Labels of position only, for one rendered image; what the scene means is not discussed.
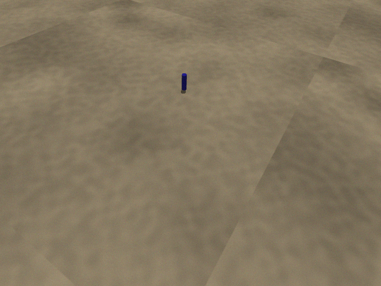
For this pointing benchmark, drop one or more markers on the can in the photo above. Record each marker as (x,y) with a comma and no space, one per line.
(184,80)

